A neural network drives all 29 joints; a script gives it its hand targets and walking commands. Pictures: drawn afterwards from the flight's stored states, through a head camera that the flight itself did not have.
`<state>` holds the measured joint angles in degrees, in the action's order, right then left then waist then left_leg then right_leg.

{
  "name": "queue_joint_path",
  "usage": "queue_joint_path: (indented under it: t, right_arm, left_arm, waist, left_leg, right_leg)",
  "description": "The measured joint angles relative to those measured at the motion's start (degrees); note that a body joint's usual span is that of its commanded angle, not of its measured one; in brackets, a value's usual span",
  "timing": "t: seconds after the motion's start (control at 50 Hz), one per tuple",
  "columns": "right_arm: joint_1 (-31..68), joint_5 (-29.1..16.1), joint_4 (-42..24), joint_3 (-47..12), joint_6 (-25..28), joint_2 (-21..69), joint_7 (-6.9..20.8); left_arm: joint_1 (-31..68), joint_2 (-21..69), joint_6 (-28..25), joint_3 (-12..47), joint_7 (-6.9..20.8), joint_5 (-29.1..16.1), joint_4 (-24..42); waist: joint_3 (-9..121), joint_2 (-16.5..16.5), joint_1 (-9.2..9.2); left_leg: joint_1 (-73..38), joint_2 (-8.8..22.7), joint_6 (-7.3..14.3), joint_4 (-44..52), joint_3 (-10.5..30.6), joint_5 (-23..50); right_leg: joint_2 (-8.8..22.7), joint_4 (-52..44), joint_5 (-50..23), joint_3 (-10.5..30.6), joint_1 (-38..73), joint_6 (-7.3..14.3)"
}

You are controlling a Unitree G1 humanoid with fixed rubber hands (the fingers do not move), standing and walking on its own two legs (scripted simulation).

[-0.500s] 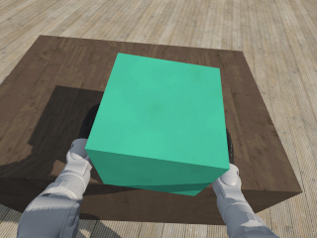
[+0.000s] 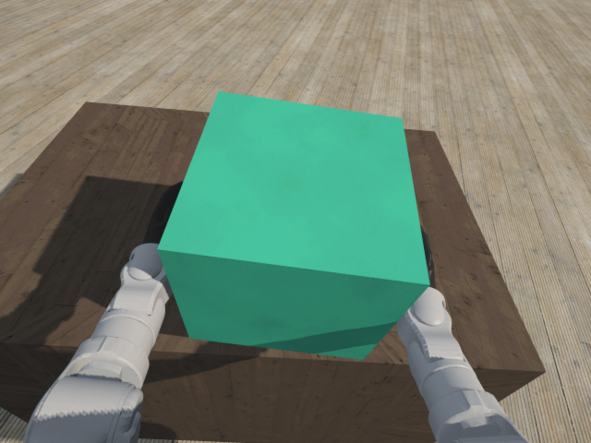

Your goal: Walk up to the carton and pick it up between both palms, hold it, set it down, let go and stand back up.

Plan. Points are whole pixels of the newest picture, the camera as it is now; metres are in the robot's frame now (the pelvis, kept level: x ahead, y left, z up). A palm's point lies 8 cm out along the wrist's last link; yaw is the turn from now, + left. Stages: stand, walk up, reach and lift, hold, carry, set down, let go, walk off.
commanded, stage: reach and lift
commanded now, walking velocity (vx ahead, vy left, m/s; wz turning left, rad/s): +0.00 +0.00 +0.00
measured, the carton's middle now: (293, 230) +0.43 +0.02 +0.07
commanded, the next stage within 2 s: hold in 1.76 s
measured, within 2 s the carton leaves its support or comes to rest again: neither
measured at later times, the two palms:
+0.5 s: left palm (168, 221) +0.38 +0.18 +0.13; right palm (444, 259) +0.36 -0.18 +0.11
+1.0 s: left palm (151, 221) +0.35 +0.19 +0.16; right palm (450, 259) +0.34 -0.17 +0.14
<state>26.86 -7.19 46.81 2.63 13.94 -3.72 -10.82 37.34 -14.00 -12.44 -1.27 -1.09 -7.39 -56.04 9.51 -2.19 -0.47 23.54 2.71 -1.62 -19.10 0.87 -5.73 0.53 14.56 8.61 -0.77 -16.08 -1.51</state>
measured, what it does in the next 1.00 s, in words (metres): stands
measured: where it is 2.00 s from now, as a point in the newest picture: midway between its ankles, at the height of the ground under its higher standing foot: outside the picture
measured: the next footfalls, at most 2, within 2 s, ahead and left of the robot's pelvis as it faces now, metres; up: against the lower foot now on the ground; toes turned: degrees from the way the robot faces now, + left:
none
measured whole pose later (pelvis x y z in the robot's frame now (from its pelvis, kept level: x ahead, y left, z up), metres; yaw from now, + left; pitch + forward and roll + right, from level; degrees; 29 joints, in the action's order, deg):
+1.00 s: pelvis -0.02 -0.01 +0.00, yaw +1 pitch -1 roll -1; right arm 30.0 -9.9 29.5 3.2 -15.3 -6.2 -6.7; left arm 31.7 -5.5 29.7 -16.3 0.9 7.2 -15.9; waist 3.1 -2.9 -2.9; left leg 10.8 1.9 -1.9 -17.2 1.8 -5.0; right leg 0.9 16.8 10.2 -0.4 -5.2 -1.3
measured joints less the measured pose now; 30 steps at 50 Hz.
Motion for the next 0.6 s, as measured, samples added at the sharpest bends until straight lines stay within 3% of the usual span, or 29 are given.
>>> queue_joint_path:
  t: [0.3, 0.6]
  right_arm:
    - [-0.5, -3.7, -10.9, -1.6, -14.5, -2.8, 0.5]
    - [-2.1, -6.1, -20.0, -3.7, -24.8, -3.6, 0.5]
  left_arm:
    - [-3.1, 3.1, 19.2, -5.9, -0.7, 4.8, 18.3]
    - [-9.7, 6.1, 33.8, -11.0, 1.0, 9.4, 36.8]
  waist:
    - [-4.0, 0.2, -0.48]
    - [-6.2, -0.7, -2.97]
  left_leg:
    - [-8.0, -0.2, -0.2, 1.3, 0.1, -0.7]
    - [-12.7, -0.2, -0.9, 0.6, 1.4, -1.7]
  right_leg:
    - [0.1, -1.5, 0.6, 0.3, 8.0, 0.1]
    - [-0.2, 0.7, 2.7, -0.6, 12.5, 0.7]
